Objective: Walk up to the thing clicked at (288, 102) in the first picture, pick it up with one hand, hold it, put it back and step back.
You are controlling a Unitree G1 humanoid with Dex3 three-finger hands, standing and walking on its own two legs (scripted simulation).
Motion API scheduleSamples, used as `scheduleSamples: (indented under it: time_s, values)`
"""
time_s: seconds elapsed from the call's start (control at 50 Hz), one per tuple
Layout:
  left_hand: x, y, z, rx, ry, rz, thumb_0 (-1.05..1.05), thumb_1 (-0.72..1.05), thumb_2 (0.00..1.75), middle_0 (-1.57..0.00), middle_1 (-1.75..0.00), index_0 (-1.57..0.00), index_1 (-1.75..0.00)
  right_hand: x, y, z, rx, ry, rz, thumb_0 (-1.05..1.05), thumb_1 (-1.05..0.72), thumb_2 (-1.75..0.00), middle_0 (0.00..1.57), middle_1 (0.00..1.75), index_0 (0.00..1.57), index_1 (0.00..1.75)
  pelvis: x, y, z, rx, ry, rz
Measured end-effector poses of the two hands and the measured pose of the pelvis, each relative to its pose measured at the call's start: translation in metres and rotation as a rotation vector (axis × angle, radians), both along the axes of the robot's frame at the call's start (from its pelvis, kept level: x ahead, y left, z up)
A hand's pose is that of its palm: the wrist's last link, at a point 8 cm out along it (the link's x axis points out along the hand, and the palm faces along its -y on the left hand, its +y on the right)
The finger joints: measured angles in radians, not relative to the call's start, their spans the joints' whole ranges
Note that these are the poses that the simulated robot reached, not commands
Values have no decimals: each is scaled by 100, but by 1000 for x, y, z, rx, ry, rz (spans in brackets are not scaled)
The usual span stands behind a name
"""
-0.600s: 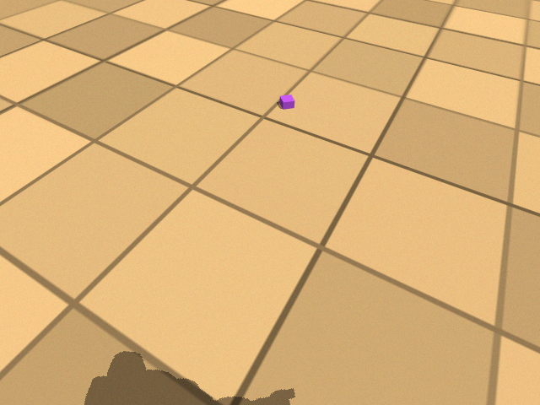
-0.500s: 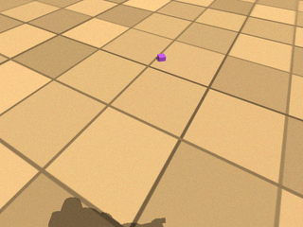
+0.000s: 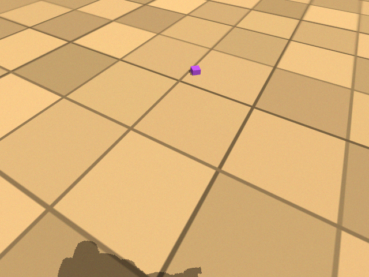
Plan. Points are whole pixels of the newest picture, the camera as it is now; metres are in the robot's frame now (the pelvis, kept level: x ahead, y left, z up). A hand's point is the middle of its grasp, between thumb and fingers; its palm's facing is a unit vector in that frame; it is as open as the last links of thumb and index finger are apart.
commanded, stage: stand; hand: left
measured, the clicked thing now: (195, 70) +2.03 -0.10 -0.76
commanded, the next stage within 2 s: walk up in 0.52 s
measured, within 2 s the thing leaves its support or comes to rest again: neither
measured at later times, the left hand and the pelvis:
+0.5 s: hand out of the picture +0.07 +0.25 -0.16, palm faces -0.05 -0.94 -0.34, open 7.4 cm; pelvis +0.00 +0.00 +0.00, yaw +0 degrees
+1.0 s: hand (99, 229) +0.25 +0.23 -0.14, palm faces -0.26 -0.80 -0.54, open 7.4 cm; pelvis +0.12 -0.06 -0.04, yaw -20 degrees
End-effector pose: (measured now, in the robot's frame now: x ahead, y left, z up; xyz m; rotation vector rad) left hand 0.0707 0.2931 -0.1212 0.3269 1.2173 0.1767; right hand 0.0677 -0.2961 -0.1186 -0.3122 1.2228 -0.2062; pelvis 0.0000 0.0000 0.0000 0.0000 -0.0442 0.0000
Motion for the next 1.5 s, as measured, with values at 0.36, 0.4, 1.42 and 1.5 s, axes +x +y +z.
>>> scheduleSamples:
  time_s: [0.36, 0.4, 1.42, 1.5]
  values:
    - [-3, 2, 1, 2, -3, -2, 1, 91, 89, -20, -30, -20, -30, -5, 0, 0, -1, -2, -2, 0, -91, -90, 20, 30, 20, 30, -2, 1, 0, 1, -4, -3]
    - [-4, 2, 1, 3, 2, -2, 1, 91, 89, -20, -30, -20, -30, -6, 0, 0, 0, 1, -3, 0, -91, -90, 20, 30, 20, 30, -3, 1, 0, 1, -3, -3]
    - [615, -78, 2, 164, -92, -684, 1, 91, 89, -20, -30, -20, -30, 241, -63, 16, -93, -131, -559, 0, -91, -90, 20, 30, 20, 30, 417, -33, -27, -6, 66, -593]
    - [701, -126, 25, 117, -174, -765, 1, 91, 89, -20, -30, -20, -30, 235, -34, 19, -73, -62, -686, 1, -91, -90, 20, 30, 21, 30, 472, -40, -13, 14, 59, -631]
